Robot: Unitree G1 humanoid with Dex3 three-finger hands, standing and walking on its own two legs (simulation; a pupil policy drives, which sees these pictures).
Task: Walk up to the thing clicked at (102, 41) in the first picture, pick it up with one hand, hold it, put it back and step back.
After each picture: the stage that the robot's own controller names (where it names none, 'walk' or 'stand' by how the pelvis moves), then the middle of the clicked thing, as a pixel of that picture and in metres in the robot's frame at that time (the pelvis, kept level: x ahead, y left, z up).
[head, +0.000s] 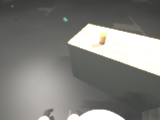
stand; (102, 39) +0.81 -0.09 +0.02
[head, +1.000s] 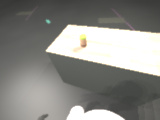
walk; (83, 41) +0.69 +0.13 +0.04
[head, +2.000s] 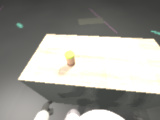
rise first; (70, 59) +0.44 +0.18 +0.05
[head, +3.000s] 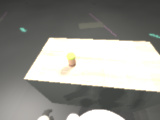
stand; (71, 60) +0.47 +0.18 +0.02
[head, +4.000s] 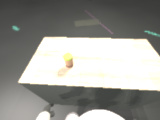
stand; (68, 61) +0.44 +0.19 +0.03
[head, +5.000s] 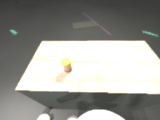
stand; (67, 65) +0.41 +0.20 +0.02
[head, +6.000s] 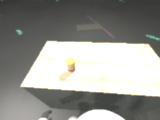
stand; (71, 65) +0.42 +0.18 +0.02
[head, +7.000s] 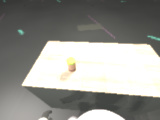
stand; (71, 65) +0.43 +0.17 +0.02
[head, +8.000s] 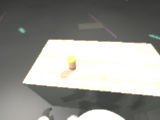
rise first; (72, 63) +0.44 +0.17 +0.02
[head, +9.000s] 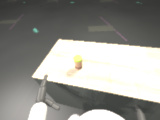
rise first; (78, 62) +0.45 +0.15 +0.02
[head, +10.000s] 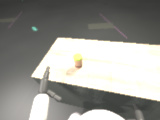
go down; (78, 61) +0.45 +0.14 +0.03
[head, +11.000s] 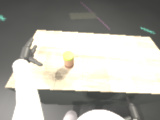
go down; (68, 60) +0.42 +0.14 +0.07
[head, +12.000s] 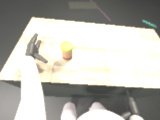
close in; (67, 51) +0.44 +0.14 +0.09
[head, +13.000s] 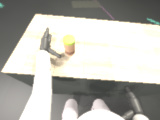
close in; (69, 46) +0.47 +0.13 +0.11
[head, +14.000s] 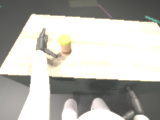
close in; (65, 45) +0.47 +0.14 +0.11
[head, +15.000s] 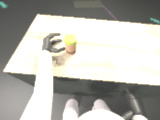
lift; (70, 45) +0.47 +0.13 +0.11
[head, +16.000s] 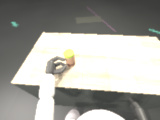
lift; (70, 58) +0.43 +0.15 +0.08
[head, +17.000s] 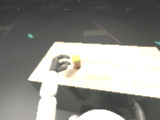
close; (76, 62) +0.46 +0.14 +0.05
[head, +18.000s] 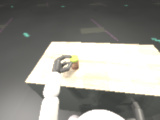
close; (74, 63) +0.45 +0.14 +0.04
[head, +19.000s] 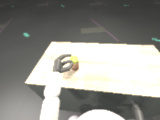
close; (74, 63) +0.45 +0.14 +0.04
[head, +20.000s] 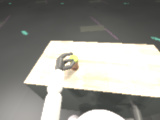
close; (74, 63) +0.44 +0.14 +0.04
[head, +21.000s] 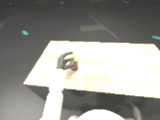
stand; (73, 63) +0.44 +0.15 +0.04
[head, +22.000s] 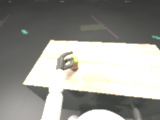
close; (74, 64) +0.43 +0.14 +0.04
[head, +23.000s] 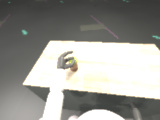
stand; (73, 64) +0.43 +0.15 +0.03
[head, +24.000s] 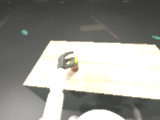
stand; (74, 64) +0.43 +0.14 +0.03
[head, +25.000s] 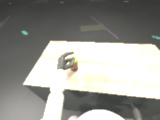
stand; (73, 64) +0.43 +0.15 +0.03
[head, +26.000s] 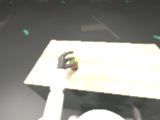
stand; (74, 63) +0.44 +0.15 +0.04
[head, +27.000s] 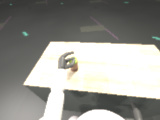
close; (73, 64) +0.43 +0.15 +0.04
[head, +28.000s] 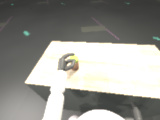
stand; (74, 63) +0.44 +0.15 +0.04
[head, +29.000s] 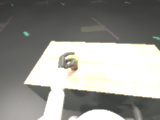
stand; (73, 63) +0.44 +0.15 +0.04
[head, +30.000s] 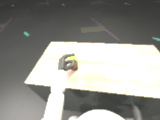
stand; (73, 63) +0.44 +0.15 +0.04
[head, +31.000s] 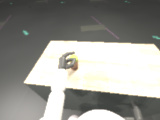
stand; (74, 63) +0.45 +0.15 +0.04
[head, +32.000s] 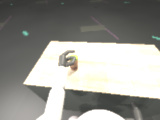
stand; (73, 62) +0.45 +0.15 +0.04
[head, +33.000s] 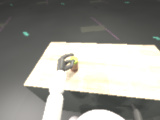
stand; (74, 64) +0.43 +0.15 +0.03
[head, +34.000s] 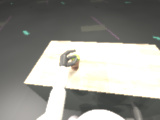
stand; (75, 62) +0.45 +0.14 +0.04
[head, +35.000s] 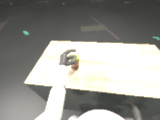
stand; (75, 62) +0.45 +0.14 +0.04
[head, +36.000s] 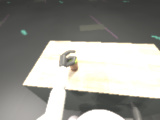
stand; (73, 64) +0.43 +0.15 +0.03
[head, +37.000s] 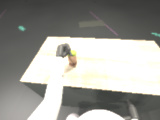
lower; (72, 58) +0.46 +0.15 +0.05
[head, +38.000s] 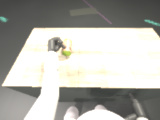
lower; (67, 47) +0.54 +0.15 +0.06
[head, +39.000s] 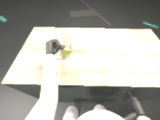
lower; (66, 45) +0.54 +0.15 +0.08
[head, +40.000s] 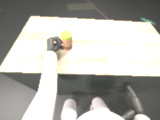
lower; (67, 41) +0.52 +0.13 +0.12
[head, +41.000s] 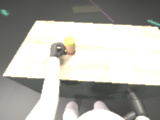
lower; (70, 46) +0.49 +0.13 +0.11
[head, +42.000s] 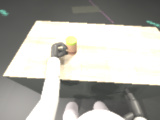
loosen; (71, 46) +0.49 +0.12 +0.11
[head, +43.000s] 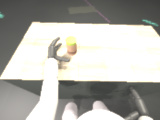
open; (71, 46) +0.50 +0.11 +0.11
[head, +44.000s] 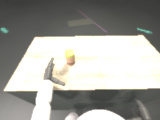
sink last; (70, 57) +0.45 +0.14 +0.08
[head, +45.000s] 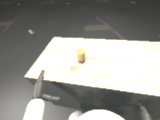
stand; (81, 56) +0.48 +0.12 +0.08
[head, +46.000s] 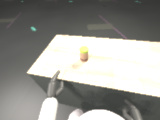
stand; (84, 54) +0.49 +0.11 +0.09
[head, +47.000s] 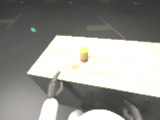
stand; (84, 55) +0.49 +0.11 +0.09
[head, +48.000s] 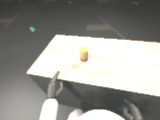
stand; (84, 54) +0.49 +0.11 +0.09
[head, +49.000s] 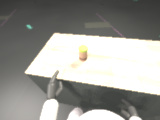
stand; (83, 53) +0.49 +0.11 +0.09
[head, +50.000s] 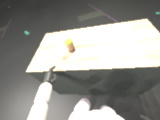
walk; (70, 46) +0.60 +0.18 +0.05
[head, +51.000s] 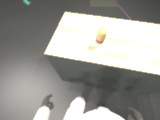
walk; (101, 36) +0.62 -0.01 +0.04
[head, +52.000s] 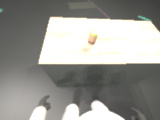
stand; (92, 37) +0.63 +0.03 +0.04
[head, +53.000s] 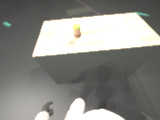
walk; (77, 31) +0.74 +0.19 +0.05
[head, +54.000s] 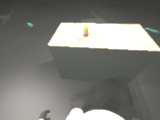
stand; (85, 31) +0.90 +0.14 +0.04
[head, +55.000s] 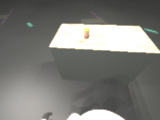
stand; (86, 33) +0.90 +0.10 +0.02
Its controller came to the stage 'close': yes
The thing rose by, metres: 0.01
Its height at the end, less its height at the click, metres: +0.00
